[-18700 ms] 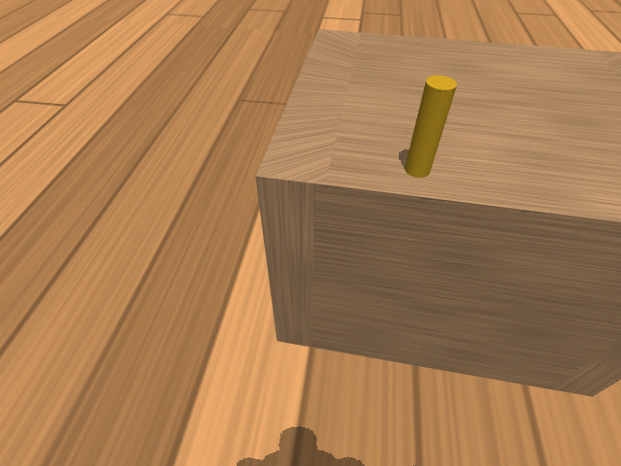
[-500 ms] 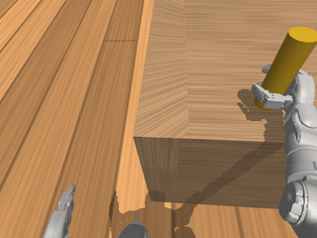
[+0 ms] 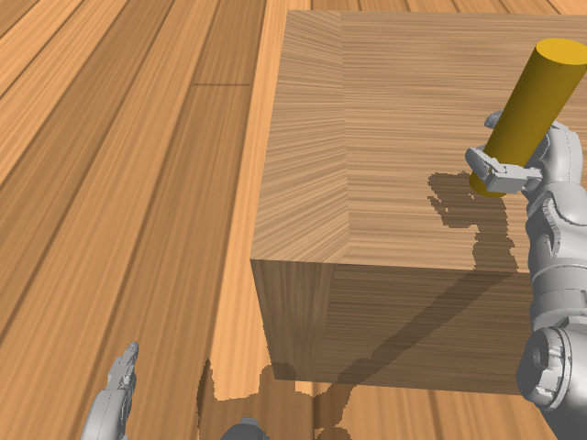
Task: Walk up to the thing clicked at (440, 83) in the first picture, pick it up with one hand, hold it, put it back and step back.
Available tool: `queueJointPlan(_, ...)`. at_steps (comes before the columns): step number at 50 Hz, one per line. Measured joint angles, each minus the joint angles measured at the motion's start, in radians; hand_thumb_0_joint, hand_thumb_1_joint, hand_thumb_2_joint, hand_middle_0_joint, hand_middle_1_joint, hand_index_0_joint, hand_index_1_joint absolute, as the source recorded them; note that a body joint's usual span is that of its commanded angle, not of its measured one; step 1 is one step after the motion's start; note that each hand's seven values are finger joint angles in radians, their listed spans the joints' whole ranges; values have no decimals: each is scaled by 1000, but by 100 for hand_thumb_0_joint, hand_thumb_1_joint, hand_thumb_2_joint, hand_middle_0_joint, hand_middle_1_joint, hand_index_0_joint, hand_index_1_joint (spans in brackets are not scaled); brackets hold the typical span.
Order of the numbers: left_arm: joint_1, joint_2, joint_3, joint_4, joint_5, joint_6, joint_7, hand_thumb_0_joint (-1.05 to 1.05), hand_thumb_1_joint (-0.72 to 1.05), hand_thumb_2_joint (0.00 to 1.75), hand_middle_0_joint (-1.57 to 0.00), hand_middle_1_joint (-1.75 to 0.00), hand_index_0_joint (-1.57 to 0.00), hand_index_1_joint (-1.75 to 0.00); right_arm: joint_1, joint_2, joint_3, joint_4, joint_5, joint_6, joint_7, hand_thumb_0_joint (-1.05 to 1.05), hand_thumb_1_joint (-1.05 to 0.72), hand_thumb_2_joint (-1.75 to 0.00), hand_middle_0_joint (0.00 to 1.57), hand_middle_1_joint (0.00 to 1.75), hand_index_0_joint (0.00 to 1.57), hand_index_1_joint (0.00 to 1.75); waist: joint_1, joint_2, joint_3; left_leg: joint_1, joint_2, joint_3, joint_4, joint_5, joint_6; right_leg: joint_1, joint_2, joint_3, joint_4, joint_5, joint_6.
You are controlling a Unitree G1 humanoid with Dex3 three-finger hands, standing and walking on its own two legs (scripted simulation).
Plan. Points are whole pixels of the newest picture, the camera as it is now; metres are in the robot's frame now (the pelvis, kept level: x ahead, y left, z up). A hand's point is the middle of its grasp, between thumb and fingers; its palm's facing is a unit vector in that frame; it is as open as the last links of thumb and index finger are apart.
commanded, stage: settle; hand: right
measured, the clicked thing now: (519, 129) +0.47 -0.21 +0.18
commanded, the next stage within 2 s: lift in 0.20 s
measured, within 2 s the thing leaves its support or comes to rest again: neither
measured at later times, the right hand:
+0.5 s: hand (509, 140) +0.47 -0.21 +0.16, palm faces +0.10 +0.99 +0.01, open 7.5 cm
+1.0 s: hand (554, 122) +0.41 -0.20 +0.24, palm faces +0.11 +0.99 -0.01, open 7.5 cm
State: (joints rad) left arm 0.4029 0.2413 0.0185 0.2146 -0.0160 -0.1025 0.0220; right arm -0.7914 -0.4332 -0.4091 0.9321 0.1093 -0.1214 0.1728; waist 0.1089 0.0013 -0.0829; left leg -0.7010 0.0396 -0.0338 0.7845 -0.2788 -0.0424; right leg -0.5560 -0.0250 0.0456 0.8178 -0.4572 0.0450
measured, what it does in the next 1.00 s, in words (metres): stands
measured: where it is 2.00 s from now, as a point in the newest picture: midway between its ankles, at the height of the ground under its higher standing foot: outside the picture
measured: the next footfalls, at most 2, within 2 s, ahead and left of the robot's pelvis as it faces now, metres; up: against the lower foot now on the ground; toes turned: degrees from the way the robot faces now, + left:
none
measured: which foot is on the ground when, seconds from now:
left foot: down 0.00-1.00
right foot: down 0.00-1.00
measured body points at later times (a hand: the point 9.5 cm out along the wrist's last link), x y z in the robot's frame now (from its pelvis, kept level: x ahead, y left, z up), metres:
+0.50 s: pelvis +0.01 -0.01 +0.01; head +0.05 +0.00 +0.46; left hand +0.15 +0.25 -0.04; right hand +0.46 -0.26 +0.17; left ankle +0.06 +0.15 -0.70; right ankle -0.03 -0.15 -0.70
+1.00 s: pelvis +0.01 -0.01 +0.02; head +0.01 +0.02 +0.47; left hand +0.17 +0.25 -0.04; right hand +0.40 -0.25 +0.24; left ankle +0.06 +0.15 -0.70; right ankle -0.03 -0.15 -0.70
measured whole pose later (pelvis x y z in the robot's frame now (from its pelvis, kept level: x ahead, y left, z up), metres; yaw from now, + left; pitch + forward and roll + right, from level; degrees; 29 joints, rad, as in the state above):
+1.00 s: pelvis +0.01 -0.01 +0.02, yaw +0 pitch +3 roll +0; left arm 0.37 0.25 0.06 0.37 -0.03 -0.11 0.03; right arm -0.58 -0.32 -0.33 0.37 0.18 0.26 0.13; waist 0.01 -0.06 -0.09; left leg -0.45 0.05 -0.02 0.65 -0.26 -0.05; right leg -0.30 -0.02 0.05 0.66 -0.42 0.04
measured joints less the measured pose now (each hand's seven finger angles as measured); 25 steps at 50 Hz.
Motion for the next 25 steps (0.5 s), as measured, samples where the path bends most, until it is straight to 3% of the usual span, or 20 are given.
queueJointPlan(18,-21,0,6,55,-2,-9,5,-1,-54,5,-6,-5,-5,-5,-27,-4,8,12,1,39,3,0,9,-109,85,118,84,117,-8,-4,-4,49,4,0,-39,8,-4,48,2,-2,-41,11,-5)
queueJointPlan(25,-10,0,3,57,-3,-8,2,-1,-54,5,-6,-5,-6,-5,-3,13,25,-38,8,61,4,0,9,-109,85,118,85,117,-24,-10,-7,72,3,-3,-62,16,-6,71,1,-6,-61,17,-6)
